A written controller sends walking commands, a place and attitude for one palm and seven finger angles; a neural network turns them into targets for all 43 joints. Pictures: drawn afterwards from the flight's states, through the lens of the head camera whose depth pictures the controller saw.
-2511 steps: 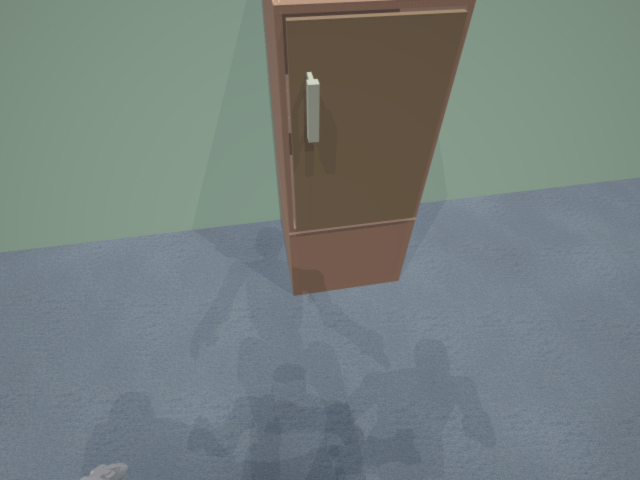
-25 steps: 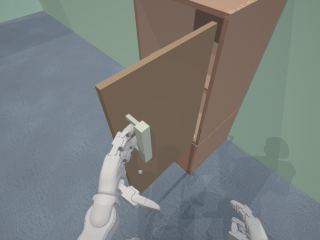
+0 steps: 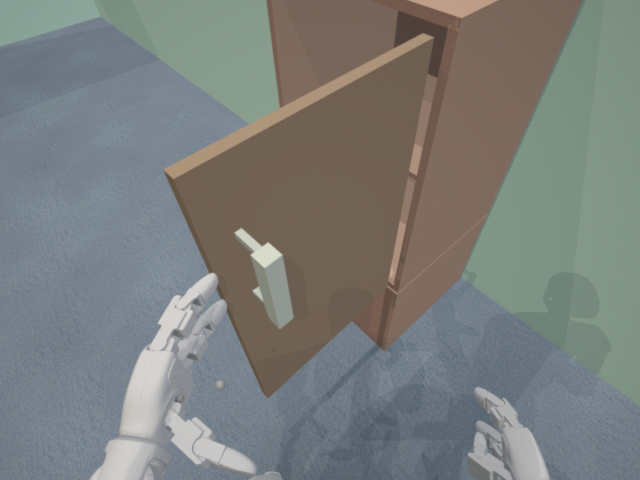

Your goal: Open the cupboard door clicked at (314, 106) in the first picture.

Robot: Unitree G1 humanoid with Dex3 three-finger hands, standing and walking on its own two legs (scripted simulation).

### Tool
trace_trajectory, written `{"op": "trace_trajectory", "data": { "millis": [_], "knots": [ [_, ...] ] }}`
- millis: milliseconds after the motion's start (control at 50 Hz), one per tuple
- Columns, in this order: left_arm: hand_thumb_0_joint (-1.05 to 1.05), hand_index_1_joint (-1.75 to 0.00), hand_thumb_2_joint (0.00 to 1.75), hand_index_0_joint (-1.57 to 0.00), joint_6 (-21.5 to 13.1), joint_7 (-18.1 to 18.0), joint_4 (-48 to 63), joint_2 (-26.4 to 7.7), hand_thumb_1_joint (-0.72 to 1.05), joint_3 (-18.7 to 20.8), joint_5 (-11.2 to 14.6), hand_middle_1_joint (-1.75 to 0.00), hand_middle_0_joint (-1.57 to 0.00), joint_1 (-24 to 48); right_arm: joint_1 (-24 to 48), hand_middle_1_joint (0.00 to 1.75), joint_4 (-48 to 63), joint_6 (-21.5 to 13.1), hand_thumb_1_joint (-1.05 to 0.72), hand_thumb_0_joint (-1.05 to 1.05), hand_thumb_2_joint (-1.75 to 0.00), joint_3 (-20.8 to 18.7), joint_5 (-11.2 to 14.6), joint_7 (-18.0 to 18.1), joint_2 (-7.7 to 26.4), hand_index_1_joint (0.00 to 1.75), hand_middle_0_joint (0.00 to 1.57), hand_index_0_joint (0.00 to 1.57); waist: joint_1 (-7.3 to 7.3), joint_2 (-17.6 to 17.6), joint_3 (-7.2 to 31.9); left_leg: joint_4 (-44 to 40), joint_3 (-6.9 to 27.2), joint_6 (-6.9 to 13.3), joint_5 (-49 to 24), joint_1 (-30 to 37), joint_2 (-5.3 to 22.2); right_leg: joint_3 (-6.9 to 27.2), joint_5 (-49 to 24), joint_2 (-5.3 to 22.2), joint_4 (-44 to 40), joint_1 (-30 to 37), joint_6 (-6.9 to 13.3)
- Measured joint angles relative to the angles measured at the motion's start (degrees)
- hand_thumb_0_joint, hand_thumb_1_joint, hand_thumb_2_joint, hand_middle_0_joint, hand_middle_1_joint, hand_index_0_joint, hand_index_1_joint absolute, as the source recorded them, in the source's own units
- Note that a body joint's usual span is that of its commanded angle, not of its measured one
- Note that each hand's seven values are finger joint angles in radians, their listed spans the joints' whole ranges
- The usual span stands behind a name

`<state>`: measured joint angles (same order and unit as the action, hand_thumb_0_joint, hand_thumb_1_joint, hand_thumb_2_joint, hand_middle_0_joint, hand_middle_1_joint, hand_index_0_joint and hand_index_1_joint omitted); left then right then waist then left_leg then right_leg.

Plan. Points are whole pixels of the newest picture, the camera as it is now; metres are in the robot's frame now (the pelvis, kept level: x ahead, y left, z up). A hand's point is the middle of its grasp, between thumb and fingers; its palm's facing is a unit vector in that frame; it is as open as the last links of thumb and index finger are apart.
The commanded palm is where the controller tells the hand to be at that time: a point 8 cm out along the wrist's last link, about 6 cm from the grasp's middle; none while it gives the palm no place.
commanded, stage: slide the hand sideways off the handle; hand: left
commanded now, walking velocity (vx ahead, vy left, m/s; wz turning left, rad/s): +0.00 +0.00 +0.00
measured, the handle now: (263, 279) +0.33 +0.09 +0.09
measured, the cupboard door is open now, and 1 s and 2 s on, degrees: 92 92 92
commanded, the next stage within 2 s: draw the hand back to the body in 0.06 s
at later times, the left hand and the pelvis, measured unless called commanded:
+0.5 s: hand (161, 383) +0.20 +0.16 +0.11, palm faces -0.05 -1.00 -0.06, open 16.3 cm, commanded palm +0.17 +0.22 +0.13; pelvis +0.00 +0.02 +0.01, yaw -1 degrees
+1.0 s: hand (47, 360) +0.20 +0.24 +0.16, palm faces +0.27 -0.90 -0.34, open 13.5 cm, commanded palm +0.16 +0.29 +0.18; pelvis +0.00 +0.04 +0.05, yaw -1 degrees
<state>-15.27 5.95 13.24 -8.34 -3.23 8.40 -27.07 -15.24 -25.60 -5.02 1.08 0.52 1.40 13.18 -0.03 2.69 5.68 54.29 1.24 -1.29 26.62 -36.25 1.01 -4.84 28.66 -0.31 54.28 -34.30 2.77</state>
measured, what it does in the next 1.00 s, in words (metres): stands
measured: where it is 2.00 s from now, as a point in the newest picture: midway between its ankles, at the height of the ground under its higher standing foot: outside the picture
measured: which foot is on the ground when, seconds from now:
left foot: down 0.00-1.00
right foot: down 0.00-1.00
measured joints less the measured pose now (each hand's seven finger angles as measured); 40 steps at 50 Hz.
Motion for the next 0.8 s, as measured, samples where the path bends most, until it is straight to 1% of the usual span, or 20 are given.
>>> {"op": "trace_trajectory", "data": {
  "millis": [120,220,300,400,520,680,700,740,800],
  "knots": [
    [-0.01,-0.3,0.3,-0.15,-0.97,2.02,0.95,-0.53,-0.5,1.74,1.82,-0.3,-0.15,-2.16,-0.95,0.3,-0.24,-0.71,-0.91,0.02,-0.9,-0.45,0.35,0.45,0.45,0.3,0.2,0.2,-0.27,0.1,0.37,0.46,0.09,0.03,0.09,-0.58,0.03,-0.07,0.02,-0.03,0.28,-0.47,-0.07],
    [-0.01,-0.3,0.3,-0.15,-1.2,2.41,0.84,-0.79,-0.51,1.57,1.96,-0.3,-0.15,-1.48,-0.98,0.3,-0.33,-1.4,-0.91,0.02,-0.9,-0.62,0.55,0.74,0.7,0.3,0.2,0.2,-0.24,0.14,0.23,1.36,0.13,0.29,0.23,-1.38,0.0,-0.1,-0.04,0.0,0.78,-1.07,-0.24],
    [-0.01,-0.3,0.3,-0.15,-0.01,2.11,2.31,-1.9,-0.5,2.22,2.06,-0.3,-0.15,-1.02,-0.84,0.3,-0.4,-1.62,-0.91,0.02,-0.9,-0.4,0.9,1.06,0.29,0.3,0.2,0.2,-0.12,0.2,0.11,1.14,-0.2,0.59,0.22,-0.62,0.1,0.24,-0.37,-0.11,0.28,-0.33,-0.47],
    [-0.01,-0.3,0.3,-0.15,2.16,2.14,4.37,-2.78,-0.5,4.41,3.4,-0.3,-0.15,-1.61,-0.93,0.3,-0.44,-1.93,-0.91,0.02,-0.9,0.4,1.43,1.33,-0.33,0.3,0.2,0.2,-0.04,0.54,0.34,-0.53,-0.48,0.97,-0.23,1.67,0.11,0.54,-1.21,-0.17,-1.86,2.08,-0.9],
    [-0.01,-0.3,0.3,-0.15,5.24,3.54,6.78,-3.65,-0.5,6.16,4.66,-0.3,-0.15,-3.05,-0.98,0.3,-0.36,-2.81,-0.91,0.02,-0.9,1.23,1.71,1.6,-0.39,0.3,0.2,0.2,0.47,0.71,0.46,-2.49,-0.54,1.46,-0.84,4.27,-0.13,0.61,-2.16,-0.02,-4.43,5.0,-1.4],
    [-0.01,-0.3,0.31,-0.15,8.05,5.68,9.46,-5.28,-0.47,9.26,6.46,-0.3,-0.15,-3.8,-0.25,0.3,-0.98,-4.0,-0.91,0.02,-0.9,1.65,2.01,2.09,0.05,0.3,0.2,0.2,1.49,0.86,0.02,-4.21,-0.24,1.96,-1.51,7.1,-0.5,0.31,-3.17,0.24,-7.02,8.4,-1.94],
    [-0.01,-0.3,0.32,-0.16,8.67,4.27,9.88,-5.98,-0.46,9.26,4.76,-0.3,-0.15,-3.56,-0.21,0.3,-1.19,-4.0,-0.91,0.02,-0.9,1.66,1.85,2.44,-0.02,0.3,0.2,0.2,1.9,0.73,-0.11,-4.65,-0.35,2.01,-1.67,7.68,-0.51,0.42,-3.36,0.24,-7.48,8.94,-1.97],
    [-0.01,-0.3,0.34,-0.16,10.11,-0.48,10.97,-7.27,-0.42,9.02,1.07,-0.3,-0.15,-3.58,0.15,0.3,-1.85,-3.55,-0.91,0.02,-0.9,1.85,1.31,3.3,-0.31,0.3,0.2,0.2,2.36,0.47,-0.65,-6.34,-0.6,2.06,-2.34,9.51,-0.48,0.68,-4.13,0.19,-9.2,10.68,-2.12],
    [-0.01,-0.3,0.37,-0.16,11.73,-6.32,11.8,-7.65,-0.35,9.03,-2.59,-0.3,-0.16,-4.18,0.63,0.3,-2.73,-2.83,-0.91,0.02,-0.9,2.12,0.71,3.97,-0.68,0.3,0.2,0.2,2.37,0.42,-1.69,-9.56,-0.83,2.26,-3.72,12.51,-0.56,0.91,-5.73,0.17,-12.65,13.72,-2.28]
  ]
}}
